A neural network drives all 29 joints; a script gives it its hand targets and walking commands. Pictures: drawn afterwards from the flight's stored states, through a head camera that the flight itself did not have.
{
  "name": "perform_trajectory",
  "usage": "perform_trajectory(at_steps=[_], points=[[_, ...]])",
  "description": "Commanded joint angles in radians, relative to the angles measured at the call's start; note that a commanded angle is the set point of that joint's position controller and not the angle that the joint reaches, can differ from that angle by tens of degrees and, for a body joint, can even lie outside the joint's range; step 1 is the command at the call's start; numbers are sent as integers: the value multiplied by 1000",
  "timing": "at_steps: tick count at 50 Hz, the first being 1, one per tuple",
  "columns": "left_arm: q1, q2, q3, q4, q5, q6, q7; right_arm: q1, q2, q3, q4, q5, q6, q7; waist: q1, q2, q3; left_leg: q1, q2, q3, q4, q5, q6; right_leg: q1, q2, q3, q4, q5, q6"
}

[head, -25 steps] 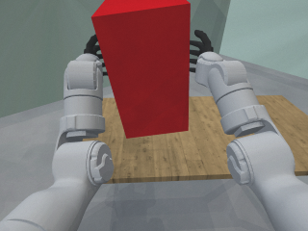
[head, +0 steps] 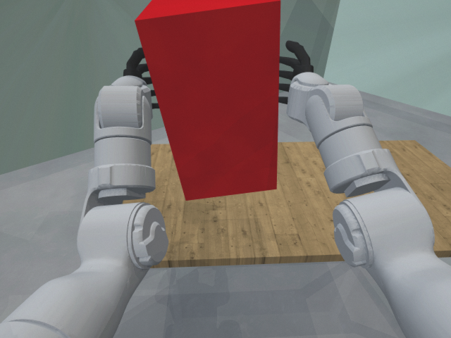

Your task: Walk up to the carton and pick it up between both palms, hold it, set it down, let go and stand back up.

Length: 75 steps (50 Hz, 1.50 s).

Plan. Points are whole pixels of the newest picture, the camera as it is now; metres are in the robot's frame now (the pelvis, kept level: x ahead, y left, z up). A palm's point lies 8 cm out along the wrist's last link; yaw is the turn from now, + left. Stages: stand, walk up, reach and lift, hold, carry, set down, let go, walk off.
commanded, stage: hold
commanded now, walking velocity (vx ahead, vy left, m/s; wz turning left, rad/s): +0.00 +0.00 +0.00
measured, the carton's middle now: (218, 97) +0.40 +0.00 +0.31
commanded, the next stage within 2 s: none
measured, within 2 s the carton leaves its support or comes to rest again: neither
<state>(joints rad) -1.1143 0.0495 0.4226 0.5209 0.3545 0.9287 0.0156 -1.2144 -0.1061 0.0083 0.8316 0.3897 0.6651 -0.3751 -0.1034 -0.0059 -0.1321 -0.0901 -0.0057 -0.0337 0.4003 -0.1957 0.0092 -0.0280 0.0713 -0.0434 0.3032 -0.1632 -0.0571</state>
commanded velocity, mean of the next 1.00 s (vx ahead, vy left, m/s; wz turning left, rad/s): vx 0.00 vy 0.00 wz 0.00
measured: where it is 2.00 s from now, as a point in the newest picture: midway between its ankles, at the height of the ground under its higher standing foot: outside the picture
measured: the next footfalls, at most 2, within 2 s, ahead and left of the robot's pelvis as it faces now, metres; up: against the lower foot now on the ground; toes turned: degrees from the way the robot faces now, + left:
none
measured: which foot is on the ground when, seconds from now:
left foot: down 0.00-1.00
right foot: down 0.00-1.00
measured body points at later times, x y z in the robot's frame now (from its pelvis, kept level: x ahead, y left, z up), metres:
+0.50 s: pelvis +0.00 +0.00 +0.00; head -0.10 +0.02 +0.44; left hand +0.39 +0.14 +0.33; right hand +0.37 -0.12 +0.34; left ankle +0.02 +0.11 -0.75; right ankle +0.01 -0.08 -0.75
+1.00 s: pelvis +0.00 +0.00 +0.00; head -0.10 +0.02 +0.44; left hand +0.38 +0.13 +0.33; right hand +0.37 -0.13 +0.34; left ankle +0.02 +0.11 -0.75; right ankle +0.01 -0.08 -0.75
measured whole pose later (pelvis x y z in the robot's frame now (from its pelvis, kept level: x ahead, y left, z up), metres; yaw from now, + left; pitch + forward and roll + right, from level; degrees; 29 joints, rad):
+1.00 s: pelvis +0.00 +0.00 +0.00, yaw +1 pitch -6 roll -1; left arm -1.11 0.06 0.39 0.55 0.34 0.91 0.02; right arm -1.22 -0.11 0.00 0.85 0.39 0.67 -0.37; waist -0.11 0.00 -0.15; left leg -0.11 -0.01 -0.05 0.40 -0.19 0.01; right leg -0.04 0.07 -0.04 0.30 -0.16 -0.06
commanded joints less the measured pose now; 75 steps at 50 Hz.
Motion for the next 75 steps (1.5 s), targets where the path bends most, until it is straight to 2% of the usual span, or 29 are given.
perform_trajectory(at_steps=[1, 8, 20, 41, 42, 43, 46, 48, 50, 51, 52, 53, 54, 55, 56, 57, 59, 60, 62, 63, 64, 65, 67, 71, 75], points=[[-790, -526, -285, -82, -192, -77, -163, -802, 588, 123, -270, 156, -22, 142, -6, 52, -292, -22, -11, -16, -74, 118, -53, 128, -29, 61, -23, 242, 107], [-809, -531, -286, -65, -200, -84, -168, -829, 584, 109, -276, 148, -29, 144, -13, 62, -300, -32, -11, -17, -72, 104, -56, 119, -31, 61, -28, 227, 102], [-825, -532, -280, -51, -208, -95, -155, -844, 591, 106, -270, 150, -34, 148, -6, 63, -321, -39, -13, -19, -69, 93, -53, 106, -30, 62, -30, 197, 102], [-813, -539, -291, -69, -211, -93, -153, -835, 589, 118, -286, 162, -28, 142, -13, 67, -326, -21, -13, -26, -61, 127, -58, 112, -29, 62, -25, 239, 105], [-791, -583, -354, -102, -244, -90, -154, -865, 590, 139, -341, 183, -45, 141, -21, 100, -371, -5, -9, -28, -58, 155, -58, 123, -26, 53, -9, 244, 116], [-774, -579, -345, -63, -239, -80, -150, -882, 587, 138, -340, 182, -45, 139, -16, 85, -360, 3, -7, -24, -57, 156, -52, 119, -30, 57, -18, 233, 117], [-798, -563, -348, -105, -236, -82, -152, -834, 600, 128, -293, 165, -35, 143, -20, 76, -339, -27, -6, -23, -72, 130, -51, 113, -30, 53, -24, 212, 119], [-764, -578, -337, -52, -220, -78, -152, -844, 583, 121, -281, 155, -35, 145, -14, 81, -264, -37, -1, -25, -86, 104, -50, 81, -29, 52, -35, 177, 113], [-788, -556, -325, -69, -220, -84, -148, -827, 582, 111, -232, 144, -31, 151, -13, 65, -249, -44, 6, -27, -94, 111, -52, 87, -17, 46, -33, 171, 110], [-804, -559, -337, -94, -220, -89, -149, -815, 605, 123, -236, 154, -32, 154, -14, 71, -307, -40, 8, -29, -95, 108, -48, 109, -20, 51, -28, 170, 118], [-783, -572, -330, -78, -226, -86, -147, -851, 613, 142, -297, 174, -41, 152, -3, 69, -336, -30, 2, -20, -77, 151, -45, 127, -21, 54, -17, 229, 120], [-763, -563, -326, -86, -230, -87, -148, -861, 618, 156, -337, 186, -44, 143, 1, 41, -373, 2, -8, -19, -59, 180, -37, 139, -33, 65, -15, 284, 135], [-778, -563, -333, -93, -231, -86, -146, -834, 607, 142, -291, 187, -34, 141, -8, 55, -324, 0, -9, -16, -68, 170, -42, 107, -31, 58, -20, 267, 138], [-786, -555, -322, -86, -224, -84, -146, -847, 603, 145, -280, 185, -34, 143, 1, 40, -315, -5, -3, -18, -77, 156, -43, 101, -24, 53, -23, 235, 135], [-794, -550, -315, -83, -219, -85, -147, -827, 606, 132, -262, 175, -32, 146, 0, 51, -276, -10, -6, -21, -78, 139, -45, 81, -28, 53, -33, 215, 132], [-787, -544, -307, -79, -209, -82, -146, -832, 603, 133, -272, 174, -31, 148, 7, 42, -289, -19, 0, -21, -79, 134, -45, 97, -22, 49, -31, 203, 125], [-817, -551, -330, -119, -234, -87, -146, -843, 610, 141, -292, 185, -34, 150, -1, 57, -346, -20, 1, -21, -78, 124, -42, 111, -24, 55, -24, 197, 124], [-797, -546, -311, -93, -229, -84, -144, -838, 616, 135, -294, 185, -34, 148, 8, 37, -306, -30, -2, -19, -83, 137, -42, 98, -19, 48, -23, 223, 123], [-783, -551, -313, -90, -228, -82, -150, -851, 616, 141, -316, 177, -33, 142, 5, 33, -328, -15, -4, -18, -77, 132, -35, 114, -28, 58, -26, 235, 129], [-829, -471, -225, -80, -192, -95, -143, -845, 652, 148, -284, 179, -14, 145, 39, -57, -300, -5, -22, -24, -60, 130, -20, 113, -24, 49, -33, 244, 131], [-801, -486, -230, -55, -193, -94, -143, -830, 640, 152, -285, 175, -10, 147, 28, -24, -303, 8, -19, -23, -63, 116, -18, 88, -34, 66, -40, 259, 126], [-807, -492, -240, -67, -199, -94, -145, -828, 633, 149, -282, 174, -12, 144, 27, -25, -318, -1, -16, -26, -67, 112, -21, 103, -32, 66, -34, 256, 125], [-811, -512, -265, -66, -207, -91, -149, -837, 619, 142, -303, 176, -18, 139, 14, 11, -330, -1, -17, -25, -58, 128, -36, 108, -34, 69, -32, 275, 119], [-792, -532, -284, -55, -207, -85, -159, -826, 587, 129, -306, 170, -17, 128, -18, 43, -313, 0, -17, -25, -56, 124, -53, 102, -39, 72, -34, 290, 116], [-794, -547, -300, -64, -211, -81, -170, -818, 572, 110, -301, 159, -17, 127, -34, 73, -301, -18, -14, -26, -65, 107, -63, 108, -40, 71, -33, 263, 105]])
